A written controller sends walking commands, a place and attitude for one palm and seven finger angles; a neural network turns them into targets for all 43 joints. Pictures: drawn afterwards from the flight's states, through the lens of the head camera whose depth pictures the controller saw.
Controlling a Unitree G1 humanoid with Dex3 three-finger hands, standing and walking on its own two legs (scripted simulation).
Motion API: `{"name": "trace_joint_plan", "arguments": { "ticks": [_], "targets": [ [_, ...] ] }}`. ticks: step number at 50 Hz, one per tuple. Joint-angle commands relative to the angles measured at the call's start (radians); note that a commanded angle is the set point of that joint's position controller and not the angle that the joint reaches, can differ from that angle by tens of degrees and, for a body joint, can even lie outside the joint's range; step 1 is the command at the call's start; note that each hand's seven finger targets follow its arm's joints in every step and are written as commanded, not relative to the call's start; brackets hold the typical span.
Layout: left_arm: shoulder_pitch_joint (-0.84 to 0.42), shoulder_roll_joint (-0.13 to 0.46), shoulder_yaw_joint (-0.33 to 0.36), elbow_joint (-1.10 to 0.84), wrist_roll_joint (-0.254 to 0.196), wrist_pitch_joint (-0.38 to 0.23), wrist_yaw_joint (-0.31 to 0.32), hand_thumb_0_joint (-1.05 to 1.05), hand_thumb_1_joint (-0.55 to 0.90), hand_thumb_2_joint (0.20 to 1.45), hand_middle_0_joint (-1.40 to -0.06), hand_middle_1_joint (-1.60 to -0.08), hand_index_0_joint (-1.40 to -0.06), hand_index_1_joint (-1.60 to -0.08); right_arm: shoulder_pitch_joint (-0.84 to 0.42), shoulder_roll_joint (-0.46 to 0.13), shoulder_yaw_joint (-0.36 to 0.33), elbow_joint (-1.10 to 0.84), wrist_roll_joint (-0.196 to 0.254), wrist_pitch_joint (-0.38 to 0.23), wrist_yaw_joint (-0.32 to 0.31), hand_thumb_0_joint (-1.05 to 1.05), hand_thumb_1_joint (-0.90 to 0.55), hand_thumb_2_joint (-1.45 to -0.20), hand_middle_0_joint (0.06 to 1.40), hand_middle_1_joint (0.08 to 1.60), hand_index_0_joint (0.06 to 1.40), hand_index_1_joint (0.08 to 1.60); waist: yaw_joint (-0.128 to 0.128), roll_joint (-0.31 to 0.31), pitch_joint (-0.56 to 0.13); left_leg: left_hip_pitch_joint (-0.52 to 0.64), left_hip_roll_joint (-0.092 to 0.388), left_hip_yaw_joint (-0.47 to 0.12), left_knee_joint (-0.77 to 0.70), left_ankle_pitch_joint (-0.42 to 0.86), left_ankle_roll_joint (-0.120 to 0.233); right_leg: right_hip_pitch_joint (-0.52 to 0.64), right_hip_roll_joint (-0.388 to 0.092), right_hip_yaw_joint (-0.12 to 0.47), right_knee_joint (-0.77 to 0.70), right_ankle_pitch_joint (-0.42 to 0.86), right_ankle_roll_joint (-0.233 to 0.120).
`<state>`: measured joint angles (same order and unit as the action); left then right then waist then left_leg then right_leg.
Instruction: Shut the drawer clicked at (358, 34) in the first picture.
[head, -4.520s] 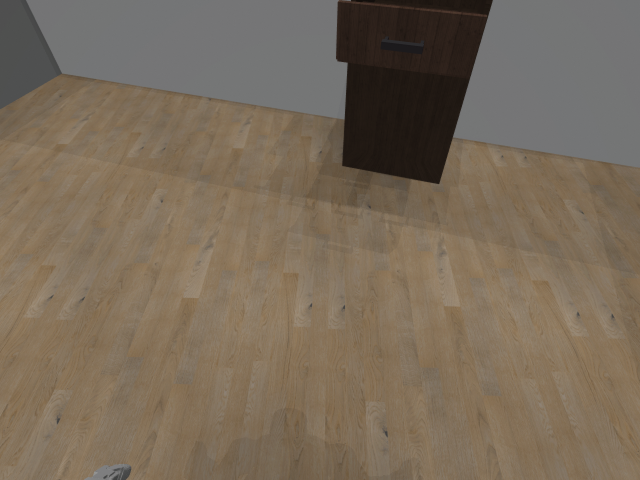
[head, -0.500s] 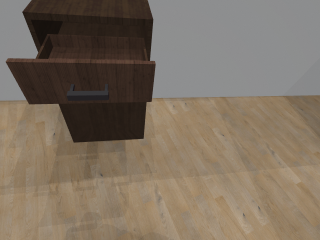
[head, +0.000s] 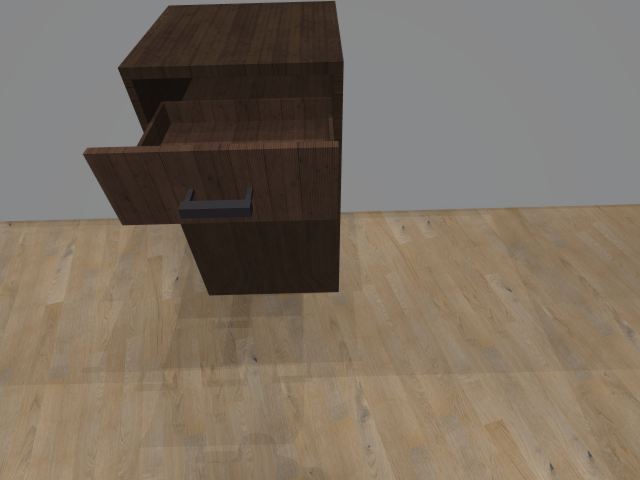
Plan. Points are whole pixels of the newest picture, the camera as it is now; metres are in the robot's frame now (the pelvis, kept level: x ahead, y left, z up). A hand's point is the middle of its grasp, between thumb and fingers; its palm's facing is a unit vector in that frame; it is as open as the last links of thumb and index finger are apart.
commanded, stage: take the last steps up to it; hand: left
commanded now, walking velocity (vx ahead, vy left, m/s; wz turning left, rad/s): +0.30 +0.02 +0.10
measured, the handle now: (218, 201) +0.59 +0.23 +0.00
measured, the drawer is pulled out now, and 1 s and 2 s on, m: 0.29 0.29 0.29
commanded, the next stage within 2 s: come to a stop and stand still in 0.84 s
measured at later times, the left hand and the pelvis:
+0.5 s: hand out of the picture +0.00 +0.20 -0.18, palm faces +0.14 -0.98 -0.14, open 7.4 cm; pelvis +0.10 +0.05 +0.00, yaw +2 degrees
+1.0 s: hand (219, 369) +0.33 +0.20 -0.16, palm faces +0.07 -0.97 -0.22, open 7.3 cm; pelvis +0.25 +0.02 +0.00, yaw +1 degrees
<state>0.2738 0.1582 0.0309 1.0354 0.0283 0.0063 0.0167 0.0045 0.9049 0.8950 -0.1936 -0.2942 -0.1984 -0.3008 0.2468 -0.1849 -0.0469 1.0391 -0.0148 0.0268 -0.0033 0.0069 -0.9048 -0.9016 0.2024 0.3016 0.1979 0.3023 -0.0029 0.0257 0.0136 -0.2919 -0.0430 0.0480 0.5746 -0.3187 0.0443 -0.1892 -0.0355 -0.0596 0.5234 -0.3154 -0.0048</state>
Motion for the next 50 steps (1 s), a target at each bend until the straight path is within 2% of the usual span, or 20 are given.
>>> {"name": "trace_joint_plan", "arguments": {
  "ticks": [1,3,5,15,17,19,20,21,22,24,28,38,41,42,43,44,45,46,48,50],
  "targets": [
    [0.156,0.195,0.039,-0.013,-0.004,-0.043,0.019,0.000,0.900,0.900,-0.200,-0.300,-0.200,-0.300,-0.093,-0.094,-0.033,-0.102,-0.013,-0.019,0.018,0.000,-0.900,-0.900,0.200,0.300,0.200,0.300,0.051,-0.248,0.181,-0.371,0.071,-0.079,0.393,-0.101,-0.020,-0.025,-0.366,0.510,-0.494,-0.469,-0.140],
    [0.095,0.124,0.022,-0.022,-0.005,-0.060,0.013,0.000,0.900,0.900,-0.200,-0.300,-0.200,-0.300,-0.020,-0.079,-0.036,-0.057,-0.015,-0.020,0.027,0.000,-0.900,-0.900,0.200,0.300,0.200,0.300,0.000,-0.164,0.180,-0.343,0.097,-0.057,0.454,0.037,-0.037,-0.016,-0.267,0.279,-0.428,-0.216,-0.095],
    [0.129,0.098,0.017,-0.009,-0.007,-0.074,0.011,0.000,0.900,0.900,-0.200,-0.300,-0.200,-0.300,-0.003,-0.051,-0.034,-0.041,-0.014,-0.025,0.028,0.000,-0.900,-0.900,0.200,0.300,0.200,0.300,0.001,-0.133,0.150,-0.329,0.110,-0.036,0.462,0.092,-0.052,0.025,-0.237,0.178,-0.397,-0.022,-0.088],
    [0.235,0.115,0.028,0.075,0.003,-0.076,0.010,0.000,0.900,0.900,-0.200,-0.300,-0.200,-0.300,-0.141,-0.003,-0.014,-0.081,-0.005,-0.052,0.035,0.000,-0.900,-0.900,0.200,0.300,0.200,0.300,0.056,-0.197,0.130,-0.210,0.118,0.060,0.124,0.041,-0.045,0.082,-0.255,0.102,-0.316,0.194,-0.129],
    [0.219,0.123,0.034,0.081,0.000,-0.069,0.010,0.000,0.900,0.900,-0.200,-0.300,-0.200,-0.300,-0.093,-0.006,-0.013,-0.065,-0.004,-0.063,0.031,0.000,-0.900,-0.900,0.200,0.300,0.200,0.300,0.034,-0.190,0.100,-0.084,0.094,0.089,0.021,0.066,-0.034,0.064,-0.234,0.073,-0.251,0.209,-0.112],
    [0.205,0.104,0.033,0.082,-0.006,-0.060,0.006,0.000,0.900,0.900,-0.200,-0.300,-0.200,-0.300,0.060,-0.046,-0.020,-0.009,-0.010,-0.078,0.015,0.000,-0.900,-0.900,0.200,0.300,0.200,0.300,-0.034,-0.103,0.036,0.202,0.066,0.112,-0.108,0.112,-0.022,-0.044,-0.163,0.019,-0.046,0.264,-0.078],
    [0.223,0.059,0.026,0.072,-0.012,-0.058,0.001,0.000,0.900,0.900,-0.200,-0.300,-0.200,-0.300,0.183,-0.131,-0.039,0.021,-0.017,-0.086,0.001,0.000,-0.900,-0.900,0.200,0.300,0.200,0.300,-0.079,0.069,-0.058,0.412,0.227,-0.078,-0.154,0.088,0.026,-0.187,-0.099,-0.032,0.183,0.149,-0.041],
    [0.206,0.015,0.017,0.041,-0.016,-0.061,-0.004,0.000,0.900,0.900,-0.200,-0.300,-0.200,-0.300,0.297,-0.229,-0.062,0.044,-0.018,-0.086,-0.009,0.000,-0.900,-0.900,0.200,0.300,0.200,0.300,-0.107,0.275,-0.120,0.514,0.459,-0.392,-0.263,0.114,0.114,-0.371,-0.002,-0.089,0.450,-0.235,-0.005],
    [0.136,0.047,0.021,0.016,-0.007,-0.056,0.001,0.000,0.900,0.900,-0.200,-0.300,-0.200,-0.300,0.309,-0.219,-0.057,0.059,-0.014,-0.079,-0.016,0.000,-0.900,-0.900,0.200,0.300,0.200,0.300,-0.124,0.249,-0.120,0.468,0.489,-0.430,-0.325,0.022,0.152,-0.421,-0.011,0.003,0.608,-0.278,-0.022],
    [0.036,0.052,0.027,0.004,-0.010,-0.057,-0.013,0.000,0.900,0.900,-0.200,-0.300,-0.200,-0.300,0.182,-0.139,-0.039,0.025,-0.009,-0.086,-0.023,0.000,-0.900,-0.900,0.200,0.300,0.200,0.300,-0.085,0.096,0.026,0.278,0.459,-0.351,-0.362,-0.002,0.168,-0.476,-0.082,0.041,0.704,-0.140,-0.026],
    [0.099,0.009,0.028,0.026,0.000,-0.026,-0.023,0.000,0.900,0.900,-0.200,-0.300,-0.200,-0.300,0.078,-0.067,-0.017,-0.001,-0.009,-0.105,-0.024,0.000,-0.900,-0.900,0.200,0.300,0.200,0.300,0.008,0.077,0.071,0.101,0.351,-0.094,-0.399,0.186,0.117,-0.346,-0.110,0.026,0.554,0.000,0.005],
    [-0.089,0.049,0.032,-0.071,-0.001,-0.017,-0.027,0.000,0.900,0.900,-0.200,-0.300,-0.200,-0.300,0.101,-0.114,-0.032,0.021,-0.018,-0.084,-0.015,0.000,-0.900,-0.900,0.200,0.300,0.200,0.300,-0.004,0.070,0.113,0.117,0.350,-0.042,-0.345,0.203,0.117,-0.232,-0.068,-0.040,0.159,0.065,0.017],
    [0.027,0.080,0.041,-0.031,0.001,-0.036,-0.022,0.000,0.900,0.900,-0.200,-0.300,-0.200,-0.300,0.099,-0.097,-0.024,0.036,-0.015,-0.077,-0.013,0.000,-0.900,-0.900,0.200,0.300,0.200,0.300,0.052,-0.003,0.053,0.075,0.265,0.021,-0.143,0.217,0.051,0.005,-0.017,-0.075,-0.021,0.148,0.000],
    [0.111,0.139,0.052,-0.002,0.005,-0.051,-0.016,0.000,0.900,0.900,-0.200,-0.300,-0.200,-0.300,0.120,-0.065,-0.017,0.037,-0.006,-0.081,-0.010,0.000,-0.900,-0.900,0.200,0.300,0.200,0.300,0.083,-0.113,-0.015,-0.023,0.197,0.080,0.054,0.172,0.010,0.178,-0.109,0.046,-0.062,0.211,-0.039],
    [0.192,0.231,0.070,0.019,0.001,-0.059,-0.008,0.000,0.900,0.900,-0.200,-0.300,-0.200,-0.300,0.153,-0.009,-0.004,0.017,0.001,-0.083,-0.004,0.000,-0.900,-0.900,0.200,0.300,0.200,0.300,0.087,-0.329,-0.088,-0.213,0.081,0.153,0.299,-0.147,-0.038,0.345,-0.332,0.336,-0.158,0.377,-0.142],
    [0.242,0.251,0.067,0.024,-0.014,-0.060,-0.002,0.000,0.900,0.900,-0.200,-0.300,-0.200,-0.300,0.103,-0.043,-0.005,-0.010,0.006,-0.068,-0.012,0.000,-0.900,-0.900,0.200,0.300,0.200,0.300,0.112,-0.291,-0.111,-0.232,0.074,0.060,0.483,-0.332,-0.042,0.303,-0.415,0.435,-0.222,0.496,-0.225],
    [0.176,0.231,0.065,0.016,-0.010,-0.062,0.004,0.000,0.900,0.900,-0.200,-0.300,-0.200,-0.300,0.070,-0.033,-0.009,-0.007,0.004,-0.066,-0.014,0.000,-0.900,-0.900,0.200,0.300,0.200,0.300,0.097,-0.289,-0.085,-0.265,0.103,-0.009,0.579,-0.288,-0.038,0.238,-0.396,0.415,-0.230,0.485,-0.244],
    [0.103,0.193,0.058,0.003,-0.011,-0.059,0.009,0.000,0.900,0.900,-0.200,-0.300,-0.200,-0.300,0.055,-0.037,-0.012,-0.006,0.002,-0.064,-0.015,0.000,-0.900,-0.900,0.200,0.300,0.200,0.300,0.071,-0.205,-0.041,-0.284,0.132,-0.026,0.611,-0.228,-0.041,0.189,-0.379,0.358,-0.236,0.403,-0.246],
    [-0.004,0.133,0.038,-0.023,-0.008,-0.057,0.017,0.000,0.900,0.900,-0.200,-0.300,-0.200,-0.300,0.069,-0.012,-0.004,0.014,-0.003,-0.050,-0.012,0.000,-0.900,-0.900,0.200,0.300,0.200,0.300,0.013,-0.085,-0.018,-0.187,0.150,-0.027,0.515,-0.134,-0.061,0.039,-0.303,0.176,-0.228,0.488,-0.190],
    [-0.067,0.106,0.028,-0.037,-0.001,-0.051,0.023,0.000,0.900,0.900,-0.200,-0.300,-0.200,-0.300,0.120,0.033,0.012,0.037,0.003,-0.033,-0.018,0.000,-0.900,-0.900,0.200,0.300,0.200,0.300,-0.025,-0.098,-0.009,-0.050,0.142,-0.007,0.326,-0.109,-0.080,-0.080,-0.261,0.077,-0.217,0.588,-0.166]
  ]
}}
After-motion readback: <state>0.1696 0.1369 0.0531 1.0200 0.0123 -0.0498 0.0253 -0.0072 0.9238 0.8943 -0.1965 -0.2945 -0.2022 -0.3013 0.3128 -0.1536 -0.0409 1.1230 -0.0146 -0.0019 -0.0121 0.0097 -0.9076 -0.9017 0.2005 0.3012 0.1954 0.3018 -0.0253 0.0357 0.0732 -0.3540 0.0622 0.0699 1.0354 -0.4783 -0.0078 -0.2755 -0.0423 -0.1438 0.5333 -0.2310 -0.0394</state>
